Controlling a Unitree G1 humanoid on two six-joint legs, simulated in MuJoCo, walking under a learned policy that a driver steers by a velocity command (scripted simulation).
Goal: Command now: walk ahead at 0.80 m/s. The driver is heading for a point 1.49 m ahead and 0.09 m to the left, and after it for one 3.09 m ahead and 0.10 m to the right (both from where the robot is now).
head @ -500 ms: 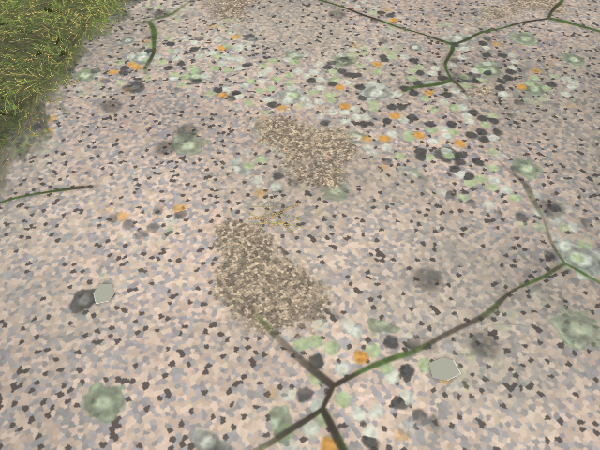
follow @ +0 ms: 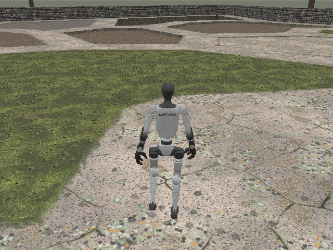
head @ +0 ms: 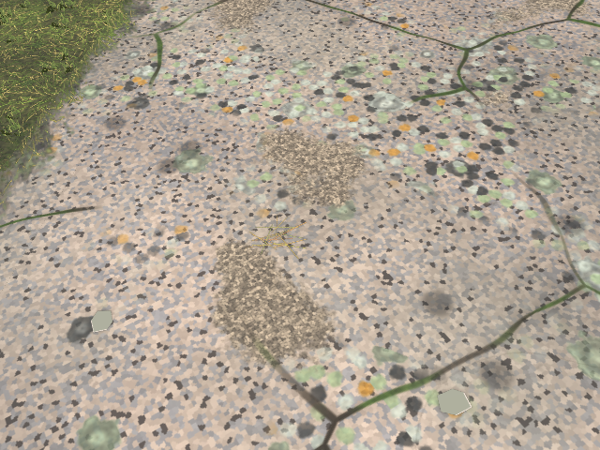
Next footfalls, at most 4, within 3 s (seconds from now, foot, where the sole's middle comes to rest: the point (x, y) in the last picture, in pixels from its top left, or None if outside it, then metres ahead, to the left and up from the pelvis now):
0.32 left None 0.43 0.11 -0.78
0.80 right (346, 310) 0.89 -0.04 -0.78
1.26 left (285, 188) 1.35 0.14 -0.78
1.66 right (329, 115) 1.72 0.00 -0.78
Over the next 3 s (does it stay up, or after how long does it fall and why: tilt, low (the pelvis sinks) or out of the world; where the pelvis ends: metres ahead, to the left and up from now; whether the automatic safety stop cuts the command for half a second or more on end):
stays up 1.65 0.11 0.00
